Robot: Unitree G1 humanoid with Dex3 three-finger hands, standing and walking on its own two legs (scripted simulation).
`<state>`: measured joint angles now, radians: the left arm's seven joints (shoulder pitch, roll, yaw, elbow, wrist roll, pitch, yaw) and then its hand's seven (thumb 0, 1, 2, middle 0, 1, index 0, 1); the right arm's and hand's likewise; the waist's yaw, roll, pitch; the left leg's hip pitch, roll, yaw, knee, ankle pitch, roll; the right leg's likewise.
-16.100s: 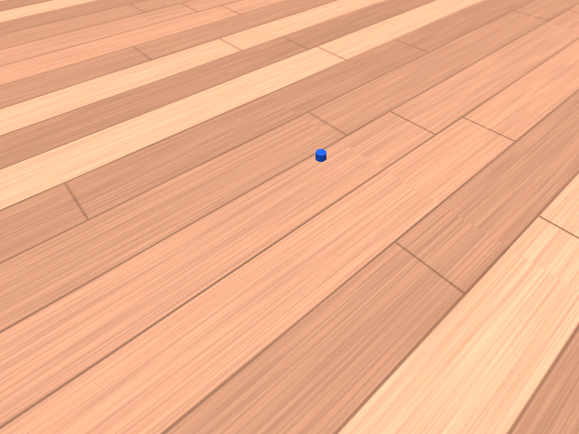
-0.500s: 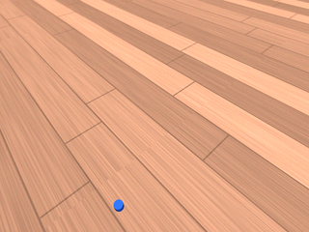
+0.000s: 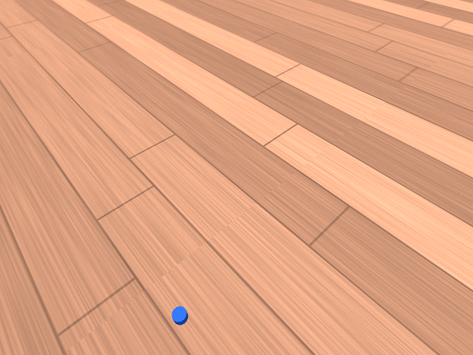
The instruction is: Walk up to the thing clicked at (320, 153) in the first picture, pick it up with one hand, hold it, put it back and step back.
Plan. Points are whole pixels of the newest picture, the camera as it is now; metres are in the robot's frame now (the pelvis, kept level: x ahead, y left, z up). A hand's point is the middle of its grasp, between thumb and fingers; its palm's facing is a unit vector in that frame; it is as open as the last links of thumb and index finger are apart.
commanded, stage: stand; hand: left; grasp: from above
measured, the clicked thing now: (180, 315) +0.41 +0.24 -0.76
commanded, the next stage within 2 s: rise first in 0.50 s
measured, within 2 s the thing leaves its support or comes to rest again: neither
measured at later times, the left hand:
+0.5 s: hand out of the picture +0.07 +0.26 -0.15, palm faces -0.04 -0.93 -0.36, open 7.4 cm
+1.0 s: hand out of the picture +0.14 +0.26 -0.19, palm faces -0.09 -0.91 -0.40, open 11.5 cm
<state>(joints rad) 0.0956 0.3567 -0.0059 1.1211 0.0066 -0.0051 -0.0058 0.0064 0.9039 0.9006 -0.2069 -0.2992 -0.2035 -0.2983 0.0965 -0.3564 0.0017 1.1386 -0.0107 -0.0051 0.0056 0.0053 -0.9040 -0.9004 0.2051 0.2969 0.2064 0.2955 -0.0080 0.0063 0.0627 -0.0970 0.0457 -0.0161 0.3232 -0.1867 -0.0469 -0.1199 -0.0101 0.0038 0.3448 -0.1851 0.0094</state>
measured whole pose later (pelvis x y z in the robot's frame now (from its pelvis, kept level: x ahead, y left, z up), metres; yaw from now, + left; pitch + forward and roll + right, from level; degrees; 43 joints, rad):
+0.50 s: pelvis +0.00 +0.00 +0.00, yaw +0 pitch -2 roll +0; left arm 0.11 0.36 0.00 1.12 0.01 0.00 -0.01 0.01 0.90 0.90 -0.21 -0.30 -0.20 -0.30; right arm 0.11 -0.36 0.00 1.13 -0.01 0.00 0.01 0.01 -0.90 -0.90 0.21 0.30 0.21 0.30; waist -0.01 0.01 0.06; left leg -0.10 0.04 -0.01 0.32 -0.18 -0.05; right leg -0.12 -0.01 0.01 0.34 -0.18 0.01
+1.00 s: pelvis -0.01 +0.01 -0.04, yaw +0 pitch +9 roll +0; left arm 0.02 0.31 0.14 0.91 0.18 0.10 0.00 0.00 -0.05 0.83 -0.25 -0.84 -0.25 -0.83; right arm 0.24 -0.24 -0.03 0.71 0.01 -0.07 -0.01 0.01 -0.92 -0.91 0.21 0.30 0.21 0.30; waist -0.03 0.01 -0.04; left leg -0.56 0.03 -0.02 0.77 -0.37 -0.03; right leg -0.57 -0.02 0.01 0.75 -0.35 0.03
